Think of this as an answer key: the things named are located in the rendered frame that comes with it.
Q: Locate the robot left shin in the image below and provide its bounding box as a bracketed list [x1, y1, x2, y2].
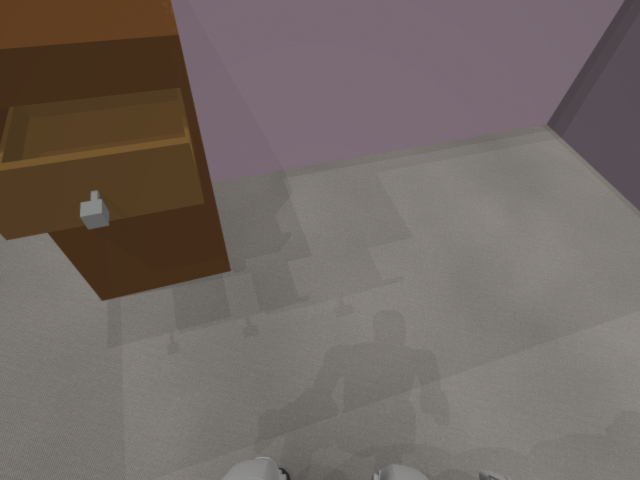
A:
[255, 457, 279, 470]

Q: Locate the robot left thigh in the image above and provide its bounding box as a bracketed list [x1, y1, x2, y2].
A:
[221, 460, 287, 480]

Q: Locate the drawer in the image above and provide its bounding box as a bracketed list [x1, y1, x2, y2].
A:
[0, 88, 204, 240]

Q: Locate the handle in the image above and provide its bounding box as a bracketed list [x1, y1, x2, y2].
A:
[80, 190, 109, 230]

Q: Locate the cabinet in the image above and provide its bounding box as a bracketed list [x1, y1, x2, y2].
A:
[0, 0, 231, 301]

